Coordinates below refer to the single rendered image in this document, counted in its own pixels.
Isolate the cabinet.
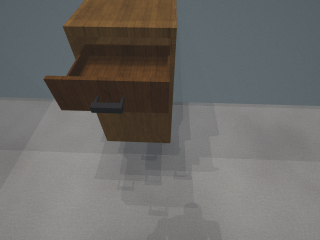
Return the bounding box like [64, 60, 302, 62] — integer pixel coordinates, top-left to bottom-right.
[63, 0, 177, 143]

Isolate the drawer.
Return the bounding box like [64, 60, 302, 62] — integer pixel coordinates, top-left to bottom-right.
[43, 44, 171, 114]

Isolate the handle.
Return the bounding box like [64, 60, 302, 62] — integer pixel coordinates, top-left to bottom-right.
[89, 96, 125, 114]

